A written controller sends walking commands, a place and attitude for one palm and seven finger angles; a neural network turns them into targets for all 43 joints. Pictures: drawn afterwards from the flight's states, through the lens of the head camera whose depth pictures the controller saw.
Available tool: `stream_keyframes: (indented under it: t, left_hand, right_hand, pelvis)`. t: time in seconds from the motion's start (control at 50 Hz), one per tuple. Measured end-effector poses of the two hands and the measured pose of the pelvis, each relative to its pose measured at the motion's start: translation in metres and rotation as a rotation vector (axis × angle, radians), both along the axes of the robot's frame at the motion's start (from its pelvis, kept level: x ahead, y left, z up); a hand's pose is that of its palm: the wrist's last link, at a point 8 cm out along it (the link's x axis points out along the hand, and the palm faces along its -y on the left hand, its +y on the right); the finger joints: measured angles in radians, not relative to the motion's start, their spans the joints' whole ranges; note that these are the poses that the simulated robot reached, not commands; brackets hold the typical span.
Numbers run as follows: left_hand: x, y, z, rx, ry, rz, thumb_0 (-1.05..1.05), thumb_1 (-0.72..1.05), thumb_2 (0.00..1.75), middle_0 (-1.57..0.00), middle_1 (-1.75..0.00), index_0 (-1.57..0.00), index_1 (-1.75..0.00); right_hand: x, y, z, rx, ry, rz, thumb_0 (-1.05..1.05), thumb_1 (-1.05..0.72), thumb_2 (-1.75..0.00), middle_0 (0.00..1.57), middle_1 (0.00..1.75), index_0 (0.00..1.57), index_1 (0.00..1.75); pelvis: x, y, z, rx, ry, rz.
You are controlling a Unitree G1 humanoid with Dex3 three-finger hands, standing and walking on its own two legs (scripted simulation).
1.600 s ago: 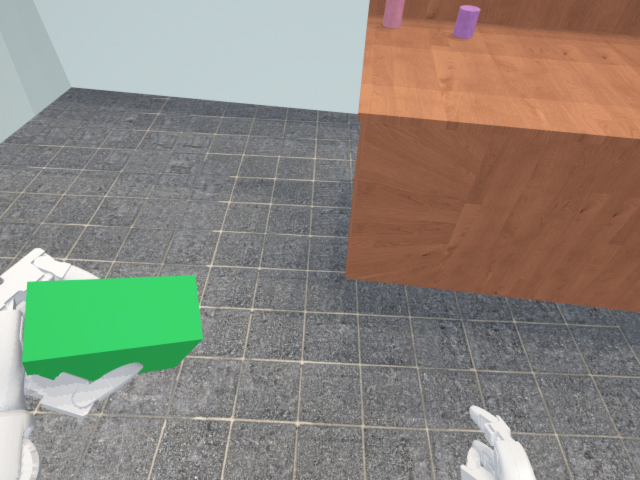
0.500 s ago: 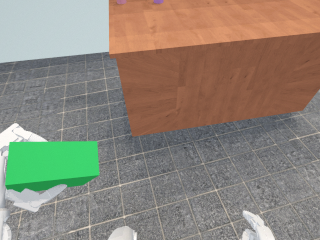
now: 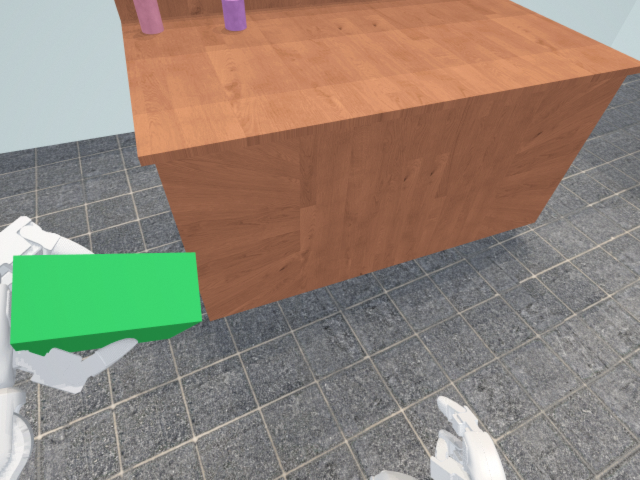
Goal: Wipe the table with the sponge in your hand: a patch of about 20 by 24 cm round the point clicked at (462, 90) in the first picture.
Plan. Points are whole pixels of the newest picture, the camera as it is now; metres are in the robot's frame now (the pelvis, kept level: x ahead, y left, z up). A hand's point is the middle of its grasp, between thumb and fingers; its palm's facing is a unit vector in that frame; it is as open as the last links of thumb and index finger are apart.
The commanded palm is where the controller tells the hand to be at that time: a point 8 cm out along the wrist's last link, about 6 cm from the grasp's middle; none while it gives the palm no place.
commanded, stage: walk to a spot facing it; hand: left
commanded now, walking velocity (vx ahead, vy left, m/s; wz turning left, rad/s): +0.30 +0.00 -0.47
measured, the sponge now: (134, 303) +0.24 +0.20 +0.16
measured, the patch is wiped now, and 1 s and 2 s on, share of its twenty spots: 0.00 0.00 0.00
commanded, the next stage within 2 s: turn to face it in 0.20 s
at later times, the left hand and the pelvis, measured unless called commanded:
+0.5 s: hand (245, 180) +0.37 +0.12 +0.20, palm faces +0.24 -0.80 -0.56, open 10.3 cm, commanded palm +0.32 +0.19 +0.18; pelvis +0.13 -0.07 +0.00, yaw -7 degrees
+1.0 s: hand (193, 173) +0.40 +0.19 +0.19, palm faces +0.44 -0.81 -0.39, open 10.3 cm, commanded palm +0.35 +0.23 +0.18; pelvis +0.19 -0.05 +0.00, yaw -1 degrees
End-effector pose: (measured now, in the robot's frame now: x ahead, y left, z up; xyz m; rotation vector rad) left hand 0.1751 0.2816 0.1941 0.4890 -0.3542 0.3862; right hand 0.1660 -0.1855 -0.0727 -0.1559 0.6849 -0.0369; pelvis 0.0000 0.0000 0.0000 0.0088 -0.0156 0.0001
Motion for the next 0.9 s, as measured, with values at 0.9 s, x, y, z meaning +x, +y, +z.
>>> stream_keyframes:
  t: [0.9]
  left_hand:
    - [0.173, -0.077, 0.004, 0.017, 0.001, -0.075, -0.01, -0.51, 0.98, -0.71, -1.34, -0.72, -1.34]
  right_hand:
    - [0.164, -0.073, -0.010, -0.006, 0.043, -0.042, 0.01, -0.90, -0.90, 0.20, 0.30, 0.21, 0.30]
  pelvis:
    - [0.171, -0.058, -0.005, -0.026, -0.004, -0.032]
